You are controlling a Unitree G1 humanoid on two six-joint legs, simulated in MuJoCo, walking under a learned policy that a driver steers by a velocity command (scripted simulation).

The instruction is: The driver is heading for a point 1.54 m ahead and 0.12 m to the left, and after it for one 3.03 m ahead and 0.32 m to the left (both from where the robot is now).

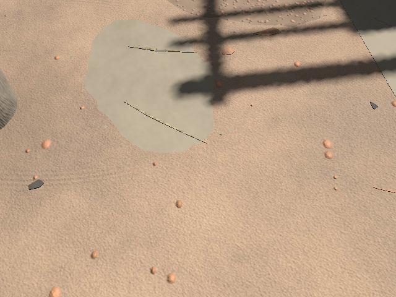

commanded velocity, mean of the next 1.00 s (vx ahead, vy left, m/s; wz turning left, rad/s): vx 0.02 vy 0.00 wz -0.17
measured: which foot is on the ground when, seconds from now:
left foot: up 0.00-0.20, down 0.22-1.00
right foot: down 0.00-0.22, up 0.24-0.50, down 0.52-1.00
